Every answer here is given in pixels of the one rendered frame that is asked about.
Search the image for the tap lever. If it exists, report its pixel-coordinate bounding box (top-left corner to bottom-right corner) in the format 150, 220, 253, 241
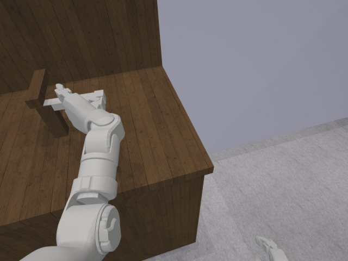
43, 90, 106, 111

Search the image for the robot left forearm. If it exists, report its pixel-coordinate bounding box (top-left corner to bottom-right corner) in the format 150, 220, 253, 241
56, 109, 125, 239

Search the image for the robot left hand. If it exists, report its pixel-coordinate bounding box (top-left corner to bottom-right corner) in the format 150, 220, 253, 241
54, 84, 106, 134

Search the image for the counter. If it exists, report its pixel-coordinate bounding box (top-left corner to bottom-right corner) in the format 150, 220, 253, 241
0, 0, 214, 261

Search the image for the left robot upper arm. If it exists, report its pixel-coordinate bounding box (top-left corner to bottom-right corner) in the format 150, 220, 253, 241
19, 203, 121, 261

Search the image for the robot right hand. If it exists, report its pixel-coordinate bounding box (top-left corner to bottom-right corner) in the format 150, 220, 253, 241
255, 236, 289, 261

